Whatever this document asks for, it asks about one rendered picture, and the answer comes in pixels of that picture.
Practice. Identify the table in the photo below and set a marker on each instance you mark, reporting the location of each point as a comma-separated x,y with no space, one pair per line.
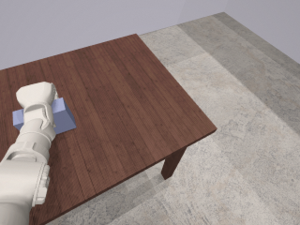
130,114

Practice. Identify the robot left forearm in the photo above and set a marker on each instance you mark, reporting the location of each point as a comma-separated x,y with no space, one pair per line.
36,135

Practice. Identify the sponge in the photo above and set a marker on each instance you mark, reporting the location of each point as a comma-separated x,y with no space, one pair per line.
62,117

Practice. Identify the robot left hand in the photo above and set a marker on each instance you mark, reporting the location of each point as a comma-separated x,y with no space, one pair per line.
37,92

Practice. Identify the robot left upper arm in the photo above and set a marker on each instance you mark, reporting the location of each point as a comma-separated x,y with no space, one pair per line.
23,184

